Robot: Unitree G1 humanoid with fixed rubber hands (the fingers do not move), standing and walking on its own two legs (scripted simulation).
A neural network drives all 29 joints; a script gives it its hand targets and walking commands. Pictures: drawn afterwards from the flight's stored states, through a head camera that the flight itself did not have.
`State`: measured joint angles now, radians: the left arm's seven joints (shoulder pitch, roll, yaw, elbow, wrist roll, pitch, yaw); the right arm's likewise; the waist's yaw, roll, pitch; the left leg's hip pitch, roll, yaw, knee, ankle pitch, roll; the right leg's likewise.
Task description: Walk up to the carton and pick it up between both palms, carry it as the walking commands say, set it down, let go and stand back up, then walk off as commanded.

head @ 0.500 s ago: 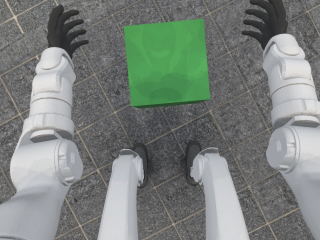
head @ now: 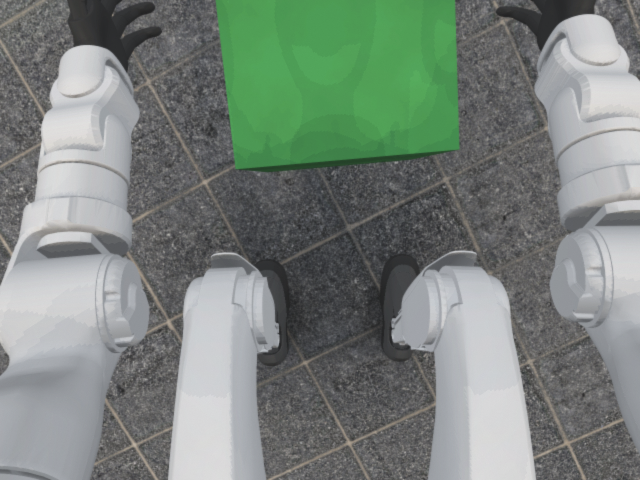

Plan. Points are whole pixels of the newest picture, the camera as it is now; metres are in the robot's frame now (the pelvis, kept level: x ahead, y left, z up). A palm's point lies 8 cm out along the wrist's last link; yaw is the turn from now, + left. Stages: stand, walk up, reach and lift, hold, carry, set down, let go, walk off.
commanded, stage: reach and lift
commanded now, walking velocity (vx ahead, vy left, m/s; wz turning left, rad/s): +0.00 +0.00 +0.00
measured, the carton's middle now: (334, 71) +0.55 +0.00 -0.33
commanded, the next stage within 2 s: none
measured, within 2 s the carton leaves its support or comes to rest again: neither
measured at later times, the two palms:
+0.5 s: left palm (171, 88) +0.51 +0.22 -0.27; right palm (491, 69) +0.53 -0.20 -0.27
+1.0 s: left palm (180, 88) +0.51 +0.21 -0.26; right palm (483, 69) +0.53 -0.18 -0.26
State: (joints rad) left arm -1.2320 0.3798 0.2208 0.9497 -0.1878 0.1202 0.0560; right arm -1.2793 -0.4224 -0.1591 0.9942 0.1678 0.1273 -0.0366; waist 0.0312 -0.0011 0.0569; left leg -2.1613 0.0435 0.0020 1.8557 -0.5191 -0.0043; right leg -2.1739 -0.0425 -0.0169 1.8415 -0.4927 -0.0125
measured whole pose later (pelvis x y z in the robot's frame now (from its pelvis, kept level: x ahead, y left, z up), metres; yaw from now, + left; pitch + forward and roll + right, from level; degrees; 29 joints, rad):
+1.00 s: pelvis -0.01 +0.00 -0.09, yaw +1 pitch +36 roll +0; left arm -1.42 0.38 0.05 1.17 -0.31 0.02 0.12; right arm -1.47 -0.44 -0.01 1.22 0.30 0.02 -0.10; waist 0.02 0.01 0.37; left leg -2.27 0.03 0.00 2.19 -0.55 0.00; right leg -2.28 -0.05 0.01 2.18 -0.53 -0.01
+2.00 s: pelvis -0.02 +0.00 -0.10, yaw +0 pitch +35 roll +1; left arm -1.50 0.36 0.12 1.20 -0.25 0.09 0.11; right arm -1.55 -0.40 0.00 1.22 0.26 0.10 -0.07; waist 0.01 0.01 0.39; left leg -2.29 0.04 -0.01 2.20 -0.52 0.00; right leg -2.31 -0.03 0.00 2.19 -0.49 -0.01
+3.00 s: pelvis +0.00 +0.00 -0.04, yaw +1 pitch +45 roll +0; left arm -1.18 0.19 0.39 0.76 0.01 0.33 0.07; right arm -1.22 -0.22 -0.32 0.80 -0.03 0.34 -0.02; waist 0.02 0.01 -0.01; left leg -2.23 0.00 -0.01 1.98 -0.53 -0.02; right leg -2.24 -0.02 0.01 1.97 -0.52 0.01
